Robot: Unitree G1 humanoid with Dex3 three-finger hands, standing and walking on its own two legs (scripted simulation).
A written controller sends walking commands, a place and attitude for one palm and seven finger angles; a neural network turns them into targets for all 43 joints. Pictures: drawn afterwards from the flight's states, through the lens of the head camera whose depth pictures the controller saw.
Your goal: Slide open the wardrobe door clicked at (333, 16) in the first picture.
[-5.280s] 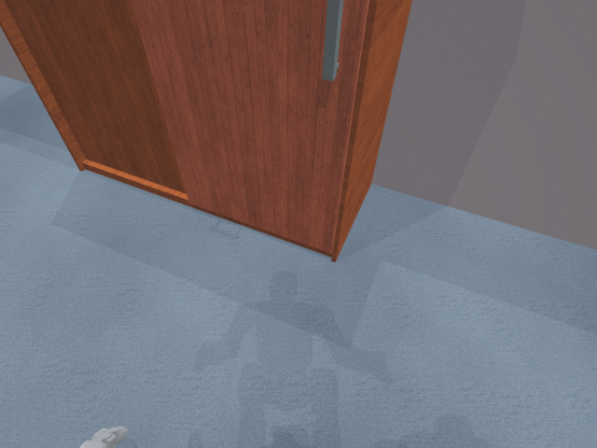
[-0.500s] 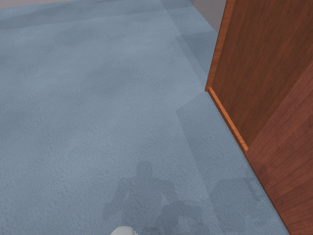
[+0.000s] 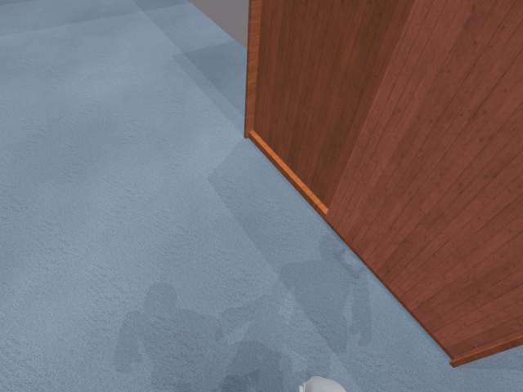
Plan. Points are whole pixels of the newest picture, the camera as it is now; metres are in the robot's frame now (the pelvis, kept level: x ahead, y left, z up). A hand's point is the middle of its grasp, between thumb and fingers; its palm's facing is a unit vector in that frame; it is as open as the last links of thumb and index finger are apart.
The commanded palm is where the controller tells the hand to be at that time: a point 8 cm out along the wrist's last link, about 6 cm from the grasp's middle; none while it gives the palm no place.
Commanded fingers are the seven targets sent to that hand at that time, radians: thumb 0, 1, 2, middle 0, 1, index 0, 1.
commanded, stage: turn to face it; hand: right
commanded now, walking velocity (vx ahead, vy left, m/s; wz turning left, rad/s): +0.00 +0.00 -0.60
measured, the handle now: out of the picture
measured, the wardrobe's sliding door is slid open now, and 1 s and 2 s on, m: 0.00 0.00 0.00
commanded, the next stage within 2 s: take the last steps up to it in 1.44 s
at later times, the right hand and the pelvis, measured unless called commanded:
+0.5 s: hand out of the picture +0.06 -0.29 -0.15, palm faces +0.30 +0.92 -0.27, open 7.3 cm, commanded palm none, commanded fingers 0.00 -0.90 -0.90 0.20 0.30 0.20 0.30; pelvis +0.00 -0.04 +0.00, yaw -17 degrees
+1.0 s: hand out of the picture -0.05 -0.19 -0.15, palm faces +0.57 +0.77 -0.29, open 7.3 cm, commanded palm none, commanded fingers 0.00 -0.90 -0.90 0.20 0.30 0.20 0.30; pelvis +0.00 +0.01 +0.00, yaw -36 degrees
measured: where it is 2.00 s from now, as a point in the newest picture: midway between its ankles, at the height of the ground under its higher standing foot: outside the picture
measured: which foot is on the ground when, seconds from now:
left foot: down 0.00-0.16, up 0.18-0.64, down 0.66-1.00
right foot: up 0.00-0.12, down 0.14-0.66, up 0.68-1.00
